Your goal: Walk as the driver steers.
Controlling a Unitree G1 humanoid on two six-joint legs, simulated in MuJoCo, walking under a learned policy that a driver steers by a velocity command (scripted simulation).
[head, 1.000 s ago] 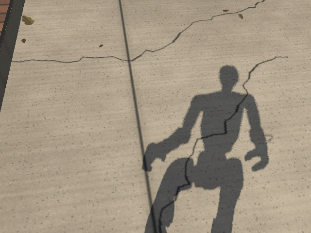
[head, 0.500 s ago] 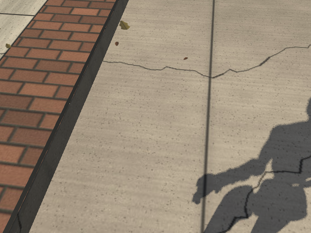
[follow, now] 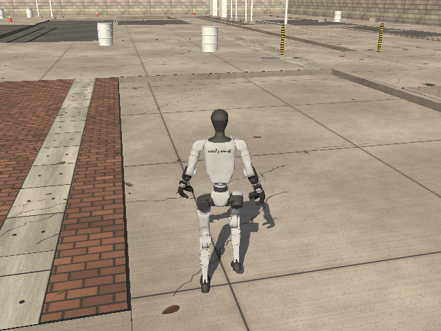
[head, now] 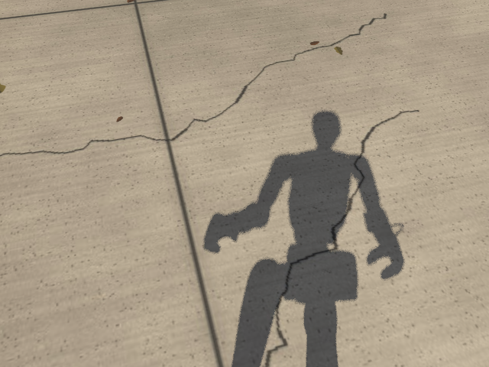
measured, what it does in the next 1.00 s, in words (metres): walks ahead, turning left: right foot, then left foot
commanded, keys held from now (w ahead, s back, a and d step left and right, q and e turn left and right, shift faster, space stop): w+e+shift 0.02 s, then w+q+shift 0.98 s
